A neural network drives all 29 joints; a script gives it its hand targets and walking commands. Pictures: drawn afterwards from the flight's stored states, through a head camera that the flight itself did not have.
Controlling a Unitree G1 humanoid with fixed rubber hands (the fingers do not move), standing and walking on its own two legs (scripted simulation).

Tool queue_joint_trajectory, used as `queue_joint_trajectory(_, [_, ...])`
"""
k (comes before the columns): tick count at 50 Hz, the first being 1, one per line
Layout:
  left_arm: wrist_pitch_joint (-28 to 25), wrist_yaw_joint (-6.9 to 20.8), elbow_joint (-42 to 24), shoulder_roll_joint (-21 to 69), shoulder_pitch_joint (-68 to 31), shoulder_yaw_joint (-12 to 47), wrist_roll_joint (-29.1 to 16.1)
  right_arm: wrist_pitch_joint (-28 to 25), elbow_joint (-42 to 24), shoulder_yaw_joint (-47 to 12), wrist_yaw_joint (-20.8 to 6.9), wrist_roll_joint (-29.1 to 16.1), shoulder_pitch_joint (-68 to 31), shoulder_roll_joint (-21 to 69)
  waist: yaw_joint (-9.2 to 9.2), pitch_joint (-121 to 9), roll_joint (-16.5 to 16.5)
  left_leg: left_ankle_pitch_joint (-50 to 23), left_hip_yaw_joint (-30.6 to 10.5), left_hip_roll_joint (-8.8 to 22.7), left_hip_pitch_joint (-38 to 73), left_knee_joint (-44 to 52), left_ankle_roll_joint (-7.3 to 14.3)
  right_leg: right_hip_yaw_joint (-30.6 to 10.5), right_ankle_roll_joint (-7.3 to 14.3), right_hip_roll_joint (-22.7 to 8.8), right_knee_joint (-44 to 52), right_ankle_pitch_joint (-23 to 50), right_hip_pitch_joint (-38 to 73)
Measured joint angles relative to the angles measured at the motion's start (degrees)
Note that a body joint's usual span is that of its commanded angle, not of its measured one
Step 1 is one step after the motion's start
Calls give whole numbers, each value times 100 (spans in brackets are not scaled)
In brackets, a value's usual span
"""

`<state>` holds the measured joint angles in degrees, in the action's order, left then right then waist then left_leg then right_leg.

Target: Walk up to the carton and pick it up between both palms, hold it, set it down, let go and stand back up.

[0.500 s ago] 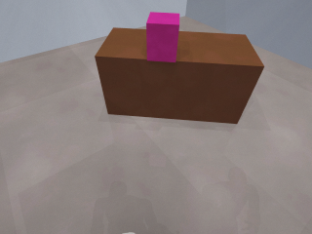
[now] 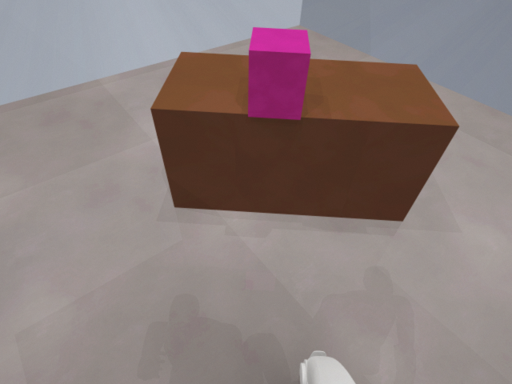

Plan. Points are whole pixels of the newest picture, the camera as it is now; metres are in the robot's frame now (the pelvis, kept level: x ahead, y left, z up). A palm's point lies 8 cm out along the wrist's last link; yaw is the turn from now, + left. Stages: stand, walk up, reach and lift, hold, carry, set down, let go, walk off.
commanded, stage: walk up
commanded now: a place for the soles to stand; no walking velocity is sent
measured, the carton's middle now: (277, 74) +1.16 -0.08 -0.07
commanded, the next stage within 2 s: none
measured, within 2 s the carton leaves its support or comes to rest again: neither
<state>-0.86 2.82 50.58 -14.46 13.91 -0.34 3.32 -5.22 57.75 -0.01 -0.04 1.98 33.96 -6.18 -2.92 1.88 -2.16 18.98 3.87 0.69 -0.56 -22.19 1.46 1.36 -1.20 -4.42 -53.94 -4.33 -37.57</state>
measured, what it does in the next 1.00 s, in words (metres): walks ahead: right foot, then left foot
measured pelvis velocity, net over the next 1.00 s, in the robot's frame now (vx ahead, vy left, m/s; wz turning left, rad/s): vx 0.46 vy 0.02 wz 0.06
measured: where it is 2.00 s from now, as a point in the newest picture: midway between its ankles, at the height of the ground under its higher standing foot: (251, 275)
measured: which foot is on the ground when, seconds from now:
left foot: down 0.00-0.18, up 0.20-0.58, down 0.60-1.00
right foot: up 0.00-0.12, down 0.14-0.62, up 0.64-1.00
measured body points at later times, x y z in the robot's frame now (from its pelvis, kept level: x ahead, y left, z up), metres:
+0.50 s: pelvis +0.25 -0.01 -0.01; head +0.25 +0.01 +0.44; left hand +0.22 +0.23 -0.16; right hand +0.37 -0.26 -0.12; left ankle +0.38 +0.13 -0.70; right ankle +0.23 -0.13 -0.74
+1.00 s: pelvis +0.46 +0.02 +0.00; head +0.48 +0.05 +0.45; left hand +0.53 +0.27 -0.15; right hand +0.43 -0.22 -0.13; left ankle +0.42 +0.14 -0.74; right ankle +0.60 -0.12 -0.69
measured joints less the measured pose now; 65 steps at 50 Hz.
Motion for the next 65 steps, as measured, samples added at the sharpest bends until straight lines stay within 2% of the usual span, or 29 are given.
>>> queue_joint_trajectory(3, [-7, -15, 4, 51, -6, 18, -8, -30, -19, 5, -12, 50, 0, -80, -12, 29, -40, 278, 96, -14, 300, 68, -82, 143, 44, -14, 920, 287, 268])
queue_joint_trajectory(7, [-107, -89, -46, 203, -60, 3, 37, 4, -138, 2, 9, 140, -4, -242, -81, 130, 22, 991, 139, 89, 516, -402, -236, 441, 248, 160, 1971, 140, 979])
queue_joint_trajectory(8, [-162, -127, -81, 275, -86, -19, 70, 38, -155, -6, 15, 143, -26, -303, -42, 184, 130, 1284, 118, 204, 428, -826, -214, 500, 332, 274, 1976, -275, 1102])
queue_joint_trajectory(9, [-205, -166, -127, 366, -130, -44, 110, 96, -161, -12, 17, 133, -130, -368, 8, 295, 297, 1322, 32, 379, 198, -1527, -102, 580, 402, 418, 1726, -554, 1068])
queue_joint_trajectory(10, [-234, -197, -213, 417, -140, -50, 105, 164, -207, -29, 15, 99, -225, -399, 47, 383, 353, 1298, -154, 389, -146, -2439, -32, 624, 446, 465, 1454, -740, 1026])
queue_joint_trajectory(11, [-234, -234, -275, 450, -135, -47, 40, 236, -278, -47, 17, 40, -304, -411, 75, 438, 336, 1279, -335, 277, -534, -3363, -23, 646, 468, 439, 1278, -873, 1051])
queue_joint_trajectory(13, [-183, -323, -316, 512, -77, -41, -126, 339, -404, -59, 4, -18, -465, -453, 139, 472, 302, 1082, -451, 113, -1292, -4749, -29, 719, 463, 357, 1340, -932, 1344])
queue_joint_trajectory(15, [-198, -378, -318, 538, 54, -26, -179, 358, -535, -19, -27, -18, -698, -524, 242, 481, 309, 826, -437, 98, -1938, -5228, -23, 793, 398, 340, 1714, -1010, 1792])
queue_joint_trajectory(20, [-375, -349, -107, 419, 591, -70, -104, 259, -1108, 142, -90, 44, -1305, -711, 462, 374, 221, 520, -426, 216, -2992, -4554, -94, 838, 320, 265, 2499, -1011, 2685])
queue_joint_trajectory(23, [-389, -340, 104, 322, 868, -105, -106, 257, -1330, 199, -164, 47, -1609, -737, 488, 277, 226, -79, -400, 416, -3222, -3558, -160, 925, 243, 221, 2706, -1168, 3086])
queue_joint_trajectory(27, [-344, -274, 324, 149, 1077, -114, -74, 221, -1464, 185, -268, 67, -1819, -625, 512, 186, 206, -991, -292, 558, -2961, -2120, -116, 1076, 83, 144, 2527, -1636, 3434])
queue_joint_trajectory(30, [-246, -235, 390, 53, 1221, -99, -56, 181, -1502, 156, -247, 113, -1738, -561, 532, 43, 176, -1000, -197, 440, -2465, -1572, -27, 1136, 5, 0, 2002, -2249, 3537])
queue_joint_trajectory(31, [-193, -222, 408, -8, 1207, -97, -41, 164, -1463, 167, -214, 140, -1744, -479, 511, 74, 10, -821, -123, 285, -2459, -1757, 11, 1061, 83, -181, 1659, -2519, 3492])
queue_joint_trajectory(32, [-130, -206, 406, -40, 1180, -84, -32, 152, -1470, 163, -175, 151, -1735, -414, 525, 117, -114, -604, -30, 180, -2481, -2003, 46, 865, 192, -287, 1094, -2703, 3308])
queue_joint_trajectory(34, [30, -164, 325, -54, 1133, -38, -38, 183, -1488, 98, -72, 49, -1676, -327, 503, 178, -151, -278, 49, 164, -2412, -2233, 88, 452, 220, -107, -273, -2907, 2724])
queue_joint_trajectory(36, [119, -130, 236, -75, 1015, -3, -52, 230, -1448, 50, 16, -104, -1554, -255, 400, 244, -126, -306, 34, 175, -2148, -1985, 96, 343, 197, 81, -1286, -2731, 2111])
queue_joint_trajectory(38, [87, -105, 124, -99, 841, 4, -77, 216, -1391, 20, 61, -121, -1364, -230, 283, 326, -98, -409, 8, 168, -1814, -1520, 65, 307, 187, 164, -1608, -2366, 1566])
queue_joint_trajectory(42, [-44, -69, -149, -145, 577, -50, -78, 133, -1148, 35, 65, -42, -925, -269, 131, 405, -54, -576, 5, 157, -1187, -689, 22, 104, 131, 130, -1289, -1646, 790])
queue_joint_trajectory(48, [32, -4, -223, -103, 315, -112, -13, 52, -740, 58, 60, 25, -459, -322, 81, 264, -97, -338, 121, 191, -550, -250, -85, -10, -15, -42, -115, -592, 439])
queue_joint_trajectory(51, [44, 30, -233, 6, 221, -74, -5, 34, -679, 45, 25, 84, -406, -374, 49, 224, -109, -51, 243, 232, -316, -321, -198, 57, 4, -100, 826, -324, 661])
queue_joint_trajectory(55, [-44, 30, -291, 189, 185, -35, 12, 92, -659, 18, -4, 149, -423, -505, 3, 164, -6, 587, 368, 395, -129, -814, -382, 242, 187, 13, 1794, -275, 1313])
queue_joint_trajectory(56, [-94, 10, -325, 222, 199, -40, 19, 121, -658, 2, -10, 153, -413, -540, 23, 130, 36, 827, 372, 467, -163, -1087, -388, 253, 239, 88, 1870, -479, 1471])
queue_joint_trajectory(58, [-170, -59, -361, 365, 147, -64, 30, 239, -615, -22, -24, 140, -552, -631, 86, 215, 315, 1174, 129, 700, -482, -2133, -185, 379, 303, 327, 1447, -950, 1433])
queue_joint_trajectory(60, [-168, -148, -423, 438, 181, -30, -113, 396, -662, -44, -31, 83, -651, -647, 132, 237, 374, 1299, -187, 502, -1045, -3491, -102, 460, 335, 338, 1299, -1091, 1537])
queue_joint_trajectory(62, [-154, -237, -422, 497, 297, -14, -234, 472, -714, -49, -40, 55, -777, -676, 249, 230, 409, 1148, -245, 314, -1589, -4435, -90, 475, 333, 355, 1525, -1125, 1820])
queue_joint_trajectory(65, [-207, -289, -376, 475, 590, -22, -236, 421, -864, -21, -55, 32, -1068, -702, 406, 253, 381, 798, -171, 221, -2252, -4636, -105, 460, 311, 372, 2123, -1042, 2311])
